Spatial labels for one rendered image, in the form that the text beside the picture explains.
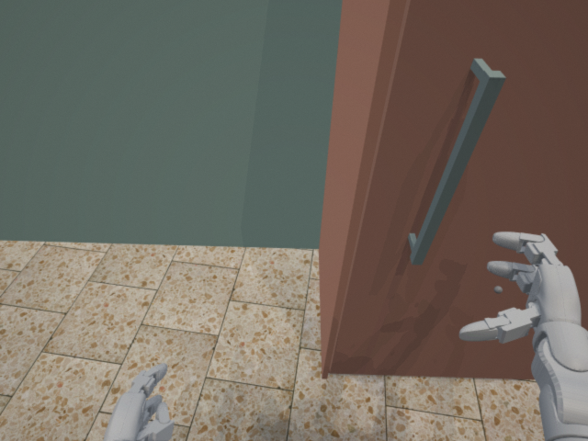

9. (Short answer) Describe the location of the handle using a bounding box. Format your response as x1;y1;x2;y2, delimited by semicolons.
408;59;506;265

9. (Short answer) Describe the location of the wardrobe door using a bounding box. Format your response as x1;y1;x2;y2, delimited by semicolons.
330;0;588;379

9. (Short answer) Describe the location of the robot right hand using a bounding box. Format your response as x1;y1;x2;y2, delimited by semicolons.
459;232;581;344

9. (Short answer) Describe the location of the robot left hand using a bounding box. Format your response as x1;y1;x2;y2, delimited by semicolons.
103;363;175;441

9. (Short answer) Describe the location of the robot right forearm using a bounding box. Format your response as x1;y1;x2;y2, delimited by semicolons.
531;322;588;441

